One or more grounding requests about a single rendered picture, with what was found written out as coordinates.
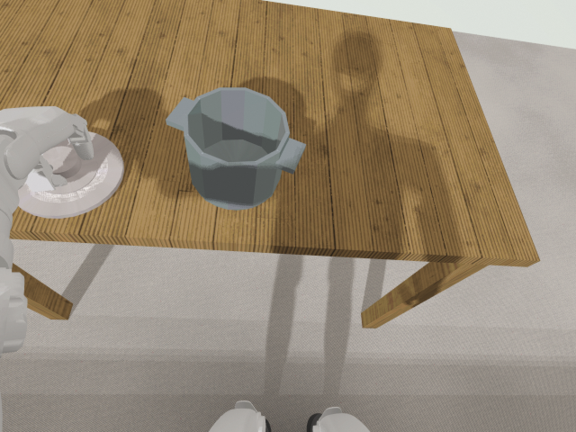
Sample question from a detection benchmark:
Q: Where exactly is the robot shin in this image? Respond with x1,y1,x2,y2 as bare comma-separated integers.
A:
235,400,257,412
318,407,342,421

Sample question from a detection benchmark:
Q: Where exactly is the knob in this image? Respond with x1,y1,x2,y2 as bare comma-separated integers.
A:
42,146,82,179

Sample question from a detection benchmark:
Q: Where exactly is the left robot hand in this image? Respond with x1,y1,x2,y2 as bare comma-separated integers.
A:
0,106,94,192

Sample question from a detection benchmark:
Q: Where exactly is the lid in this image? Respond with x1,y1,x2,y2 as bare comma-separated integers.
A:
18,131,124,219

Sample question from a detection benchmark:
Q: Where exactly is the table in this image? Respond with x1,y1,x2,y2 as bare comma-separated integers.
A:
0,0,540,329

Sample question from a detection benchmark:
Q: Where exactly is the pot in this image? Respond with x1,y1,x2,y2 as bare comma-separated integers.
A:
166,87,306,211

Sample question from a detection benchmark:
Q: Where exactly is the right robot shin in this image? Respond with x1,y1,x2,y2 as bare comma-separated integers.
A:
318,407,342,421

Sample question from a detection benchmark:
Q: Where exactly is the left robot shin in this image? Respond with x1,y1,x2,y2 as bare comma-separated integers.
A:
235,400,257,412

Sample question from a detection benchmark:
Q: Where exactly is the left robot forearm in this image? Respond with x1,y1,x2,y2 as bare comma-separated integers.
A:
0,124,40,269

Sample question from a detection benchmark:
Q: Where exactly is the left robot upper arm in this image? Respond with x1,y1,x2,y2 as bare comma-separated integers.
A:
0,267,28,432

